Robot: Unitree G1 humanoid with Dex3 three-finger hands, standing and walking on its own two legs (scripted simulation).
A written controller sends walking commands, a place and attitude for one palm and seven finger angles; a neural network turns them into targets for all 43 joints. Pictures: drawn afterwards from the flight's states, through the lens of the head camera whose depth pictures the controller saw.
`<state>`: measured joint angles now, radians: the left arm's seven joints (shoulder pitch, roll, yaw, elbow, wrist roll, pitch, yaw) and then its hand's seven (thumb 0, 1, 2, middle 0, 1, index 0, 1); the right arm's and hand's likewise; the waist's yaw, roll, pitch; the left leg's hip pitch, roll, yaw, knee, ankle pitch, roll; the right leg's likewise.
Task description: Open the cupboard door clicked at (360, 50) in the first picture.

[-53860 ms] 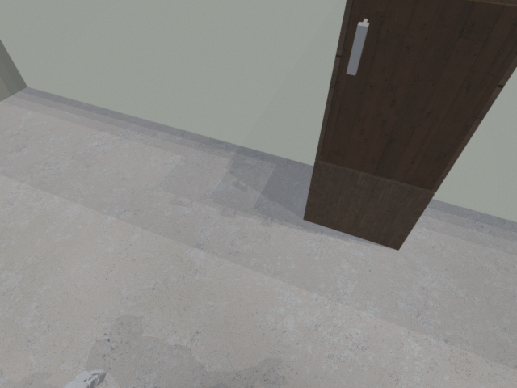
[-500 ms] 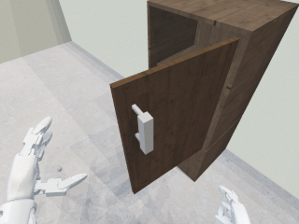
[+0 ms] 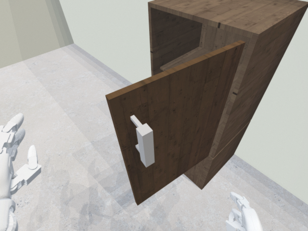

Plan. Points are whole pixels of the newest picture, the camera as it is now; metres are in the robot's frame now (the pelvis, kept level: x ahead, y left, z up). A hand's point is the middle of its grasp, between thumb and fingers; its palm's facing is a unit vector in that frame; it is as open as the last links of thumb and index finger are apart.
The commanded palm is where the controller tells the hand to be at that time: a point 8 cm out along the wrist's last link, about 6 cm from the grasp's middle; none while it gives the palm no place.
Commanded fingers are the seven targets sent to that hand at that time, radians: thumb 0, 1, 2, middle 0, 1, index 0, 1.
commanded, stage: draw the hand back to the body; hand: left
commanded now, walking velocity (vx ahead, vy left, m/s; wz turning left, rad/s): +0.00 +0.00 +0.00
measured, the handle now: (141, 140) +0.30 +0.08 +0.11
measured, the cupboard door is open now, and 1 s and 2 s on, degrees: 82 82 82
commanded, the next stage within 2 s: step back with the hand held close in 0.24 s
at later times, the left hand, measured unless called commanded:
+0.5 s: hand (36, 167) +0.18 +0.26 +0.16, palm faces +0.43 -0.78 -0.45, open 7.5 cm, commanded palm +0.12 +0.29 +0.17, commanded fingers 0.00 0.90 0.90 -0.20 -0.30 -0.20 -0.30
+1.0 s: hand out of the picture +0.09 +0.28 +0.15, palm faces +0.45 -0.74 -0.51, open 7.5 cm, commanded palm +0.03 +0.32 +0.17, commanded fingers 0.00 0.90 0.90 -0.20 -0.30 -0.20 -0.30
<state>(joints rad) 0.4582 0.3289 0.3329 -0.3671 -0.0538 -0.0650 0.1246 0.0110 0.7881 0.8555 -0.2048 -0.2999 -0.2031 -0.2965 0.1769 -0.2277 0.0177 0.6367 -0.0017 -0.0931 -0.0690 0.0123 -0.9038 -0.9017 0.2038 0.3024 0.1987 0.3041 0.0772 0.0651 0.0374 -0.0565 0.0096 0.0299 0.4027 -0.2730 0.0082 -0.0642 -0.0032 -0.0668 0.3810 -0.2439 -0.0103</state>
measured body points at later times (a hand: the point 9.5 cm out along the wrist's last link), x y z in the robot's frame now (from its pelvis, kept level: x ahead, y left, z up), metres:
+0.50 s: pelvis -0.02 -0.01 +0.00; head -0.02 -0.02 +0.45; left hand +0.15 +0.30 +0.18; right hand +0.17 -0.23 -0.09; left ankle -0.03 +0.11 -0.74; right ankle -0.02 -0.11 -0.74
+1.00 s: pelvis -0.11 +0.02 -0.02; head -0.10 +0.02 +0.43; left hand +0.06 +0.32 +0.18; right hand +0.06 -0.22 -0.10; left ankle -0.03 +0.11 -0.74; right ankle -0.02 -0.11 -0.74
